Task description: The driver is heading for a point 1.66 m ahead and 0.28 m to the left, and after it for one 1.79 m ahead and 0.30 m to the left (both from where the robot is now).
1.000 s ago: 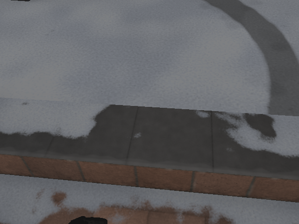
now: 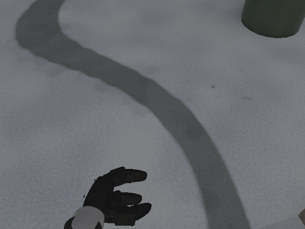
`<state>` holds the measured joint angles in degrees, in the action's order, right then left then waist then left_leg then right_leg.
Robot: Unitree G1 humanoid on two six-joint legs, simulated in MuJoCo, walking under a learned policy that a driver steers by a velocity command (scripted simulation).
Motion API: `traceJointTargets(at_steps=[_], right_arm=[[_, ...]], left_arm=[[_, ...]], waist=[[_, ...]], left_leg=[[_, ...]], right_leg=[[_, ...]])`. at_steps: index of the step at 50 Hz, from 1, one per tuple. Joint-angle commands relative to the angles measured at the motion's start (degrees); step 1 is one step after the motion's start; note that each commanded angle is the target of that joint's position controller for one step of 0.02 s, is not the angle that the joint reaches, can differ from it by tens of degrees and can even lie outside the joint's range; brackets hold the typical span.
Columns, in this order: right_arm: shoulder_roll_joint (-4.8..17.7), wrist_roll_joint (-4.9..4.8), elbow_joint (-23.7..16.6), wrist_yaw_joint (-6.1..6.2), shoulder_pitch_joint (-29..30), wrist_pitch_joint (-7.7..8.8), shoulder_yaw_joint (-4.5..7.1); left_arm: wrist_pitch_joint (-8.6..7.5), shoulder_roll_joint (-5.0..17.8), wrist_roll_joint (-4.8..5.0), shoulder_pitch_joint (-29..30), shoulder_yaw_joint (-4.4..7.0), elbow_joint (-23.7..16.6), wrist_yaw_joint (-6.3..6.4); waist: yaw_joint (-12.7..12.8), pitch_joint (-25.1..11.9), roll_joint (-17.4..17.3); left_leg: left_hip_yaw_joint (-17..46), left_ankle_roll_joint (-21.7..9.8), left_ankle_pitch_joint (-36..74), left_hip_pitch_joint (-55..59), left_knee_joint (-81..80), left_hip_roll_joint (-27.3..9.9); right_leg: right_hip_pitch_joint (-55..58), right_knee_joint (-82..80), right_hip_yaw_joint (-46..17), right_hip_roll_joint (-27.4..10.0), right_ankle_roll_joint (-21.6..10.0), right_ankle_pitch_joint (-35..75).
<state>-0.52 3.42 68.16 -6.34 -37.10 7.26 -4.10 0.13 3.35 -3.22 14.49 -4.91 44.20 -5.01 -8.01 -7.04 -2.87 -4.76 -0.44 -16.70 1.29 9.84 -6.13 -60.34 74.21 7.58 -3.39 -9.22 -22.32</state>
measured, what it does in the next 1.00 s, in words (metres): climbs, turning left: left foot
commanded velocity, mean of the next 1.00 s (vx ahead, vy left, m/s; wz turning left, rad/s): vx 0.50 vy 0.00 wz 0.35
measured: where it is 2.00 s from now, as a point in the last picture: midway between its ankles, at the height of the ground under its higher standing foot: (91, 117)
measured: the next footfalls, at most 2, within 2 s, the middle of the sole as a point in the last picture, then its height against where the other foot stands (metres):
left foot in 0.62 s outside the picture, level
right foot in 1.22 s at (105, 157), level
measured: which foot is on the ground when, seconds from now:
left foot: down 0.00-0.02, up 0.04-0.60, down 0.62-1.00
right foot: down 0.00-0.66, up 0.68-1.00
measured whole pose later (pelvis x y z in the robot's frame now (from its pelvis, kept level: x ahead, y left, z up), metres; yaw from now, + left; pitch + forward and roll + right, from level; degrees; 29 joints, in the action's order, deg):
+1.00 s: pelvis +0.48 +0.15 +0.15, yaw +20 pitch +3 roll +1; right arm 7.3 0.7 61.1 1.3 -26.5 5.3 3.2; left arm -4.6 10.5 1.9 -4.8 3.6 52.3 0.5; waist -3.5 -2.1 1.7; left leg -1.6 -4.9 -13.8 -1.9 12.8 5.7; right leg -46.9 52.2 -2.4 -5.4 -3.0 1.1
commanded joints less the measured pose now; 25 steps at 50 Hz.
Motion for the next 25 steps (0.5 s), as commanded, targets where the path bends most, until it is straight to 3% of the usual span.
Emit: traceJointTargets(at_steps=[1, 2, 3, 4, 5, 6, 8, 9, 10, 11, 12, 13, 14, 15, 16, 17, 19, 21, 23, 25], right_arm=[[15.2, 0.30, -4.0, 0.65, -1.6, 2.22, 4.66], [13.4, 0.25, -6.2, 0.64, 0.7, 2.53, 4.38], [5.6, 0.60, -8.1, 0.31, 5.4, 1.38, 3.29], [7.6, -1.29, -7.1, -0.18, 8.4, 0.26, 4.75], [8.3, -1.19, -6.5, 0.22, 9.7, 0.32, 5.95], [7.0, -0.85, -6.3, 0.61, 9.6, 0.71, 5.95], [7.2, -0.91, -9.8, 1.61, 16.8, 0.50, 5.67], [5.6, -0.90, -10.7, 1.60, 19.1, -0.41, 5.05], [6.3, -0.66, -11.3, 1.68, 20.4, -1.12, 5.22], [6.2, -0.71, -11.5, 1.41, 22.0, -1.40, 5.02], [7.0, -1.13, -12.2, 0.87, 24.5, -1.27, 5.24], [7.7, -0.70, -12.7, 0.49, 26.9, -1.22, 5.23], [8.7, -0.65, -12.8, -0.22, 28.3, -1.12, 5.67], [10.5, 0.08, -13.6, -0.64, 29.5, -0.65, 5.94], [11.6, -0.54, -15.4, -0.49, 31.9, -0.38, 6.28], [12.6, -0.28, -16.9, -0.24, 34.7, -0.51, 6.28], [12.4, -1.17, -17.9, -0.12, 39.7, -1.10, 6.19], [12.1, -1.45, -18.3, 0.03, 42.0, -2.41, 6.33], [11.3, -1.15, -18.9, 0.58, 44.1, -3.52, 6.48], [11.5, -0.61, -19.0, 0.98, 45.2, -3.90, 6.87]], left_arm=[[-2.63, 7.9, 2.11, -10.3, 2.97, -1.5, 1.54], [-2.26, 11.8, 1.19, -19.0, 4.17, -0.9, 2.69], [-2.37, 16.1, -0.96, -31.6, 5.93, 4.1, 3.99], [-3.13, 19.2, -0.56, -36.8, 7.65, 6.6, 4.16], [-4.51, 18.8, 0.35, -33.3, 7.60, 9.1, 4.26], [-5.19, 15.3, 0.67, -29.7, 7.23, 10.6, 3.49], [-4.93, 5.7, 0.94, -24.9, 5.11, 12.2, 3.06], [-4.74, 2.5, 0.59, -22.6, 4.53, 12.5, 3.59], [-5.14, 2.1, 0.11, -22.3, 4.41, 12.7, 4.02], [-5.67, 2.0, -0.20, -21.6, 4.50, 12.8, 4.66], [-6.08, 3.9, -0.45, -21.1, 5.35, 11.6, 4.78], [-6.41, 3.9, -0.39, -20.2, 5.29, 10.9, 5.09], [-7.13, 4.1, -0.97, -20.8, 5.04, 11.0, 5.37], [-7.45, 4.1, -1.24, -21.9, 4.71, 11.0, 5.39], [-7.57, 5.9, -2.18, -23.1, 4.91, 10.9, 5.30], [-7.72, 7.5, -2.20, -24.9, 5.08, 11.9, 5.15], [-8.22, 10.6, -2.36, -29.6, 5.50, 13.1, 4.78], [-8.56, 11.6, -1.64, -34.5, 5.86, 14.7, 3.66], [-9.28, 13.0, -1.36, -36.5, 6.45, 15.8, 2.90], [-8.90, 13.1, -0.70, -37.2, 7.05, 15.8, 3.28]], waist=[[10.0, -13.4, -3.2], [14.2, -18.2, 3.2], [17.4, -18.6, 13.4], [19.0, -14.0, 14.6], [15.7, -5.7, 12.2], [12.0, -0.8, 8.4], [7.3, -2.4, 0.6], [5.3, -1.2, 0.1], [3.6, -0.4, 0.0], [2.9, 0.9, 1.3], [3.8, 1.5, 1.6], [4.1, 2.0, 2.6], [4.1, 4.4, 5.0], [4.4, 4.1, 4.9], [4.6, 3.4, 3.8], [5.3, 2.5, 3.8], [7.6, 2.9, 4.6], [8.9, 4.5, 5.6], [8.7, 7.1, 5.7], [8.8, 8.4, 6.0]], left_leg=[[4.3, -6.4, 80.9, -18.1, 20.9, -6.6], [7.9, -6.3, 60.5, -29.9, 32.4, -1.9], [10.8, -5.5, 12.3, -42.4, 49.3, 4.7], [17.7, -4.5, 10.4, -47.4, 80.9, 6.1], [20.1, -5.6, 14.2, -51.2, 92.7, 4.7], [18.3, -6.7, 14.5, -52.8, 98.2, 4.8], [17.4, -9.0, 12.8, -56.8, 101.3, 3.2], [17.2, -10.1, 11.4, -57.4, 98.9, 2.1], [16.1, -10.5, 12.5, -58.2, 95.3, 1.3], [15.8, -11.1, 11.3, -58.3, 92.9, 1.1], [13.6, -10.4, 10.7, -56.5, 88.5, 0.4], [12.1, -10.1, 11.0, -54.8, 83.2, 0.2], [11.8, -10.7, 15.5, -55.2, 83.5, 0.1], [12.5, -10.1, 17.2, -55.4, 81.0, -0.4], [12.5, -9.2, 18.0, -55.9, 75.0, -0.7], [11.7, -8.2, 18.4, -56.7, 66.2, -1.7], [7.5, -6.2, 18.4, -51.5, 50.5, -1.9], [5.1, -4.6, 16.5, -47.1, 43.8, -0.4], [4.7, -4.5, 14.7, -48.1, 36.9, 0.0], [3.6, -4.7, 11.7, -47.8, 31.9, 1.4]], right_leg=[[46.9, -4.9, -10.0, 0.1, -5.1, 16.6], [58.7, -17.8, -24.5, -4.7, -7.7, 10.2], [66.4, -36.2, -42.1, -14.2, -10.6, 7.1], [55.1, -45.8, -55.5, -18.1, -10.9, -4.8], [44.4, -46.3, -47.5, -16.4, -6.9, -14.6], [38.7, -45.0, -39.2, -15.6, -6.4, -8.6], [40.1, -44.4, -30.9, -17.6, -3.5, 11.9], [38.6, -45.6, -26.3, -16.8, -2.2, 15.4], [37.6, -46.8, -21.9, -16.0, -1.1, 18.3], [36.3, -48.1, -16.3, -14.2, 0.0, 19.5], [36.2, -51.7, -9.9, -12.8, -0.2, 17.2], [35.5, -55.2, -5.9, -11.2, -1.1, 15.5], [36.0, -58.8, -2.7, -9.4, -0.1, 16.9], [37.2, -58.9, -1.9, -11.1, -1.5, 22.1], [40.2, -60.1, 0.6, -11.6, -1.1, 28.6], [45.8, -60.8, 2.8, -11.5, -1.2, 32.4], [52.0, -63.2, 7.3, -10.8, -0.2, 38.5], [56.3, -64.9, 8.6, -12.3, -1.1, 42.7], [64.1, -65.4, 8.0, -14.9, -1.5, 45.7], [70.9, -64.4, 8.6, -15.6, -1.4, 47.3]])
Velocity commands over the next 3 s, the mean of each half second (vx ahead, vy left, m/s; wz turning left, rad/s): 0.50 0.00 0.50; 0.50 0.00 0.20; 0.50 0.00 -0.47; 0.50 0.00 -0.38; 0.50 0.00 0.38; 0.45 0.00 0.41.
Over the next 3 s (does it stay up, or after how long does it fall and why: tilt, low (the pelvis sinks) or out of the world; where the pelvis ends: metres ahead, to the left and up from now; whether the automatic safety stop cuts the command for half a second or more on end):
stays up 1.49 0.27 0.15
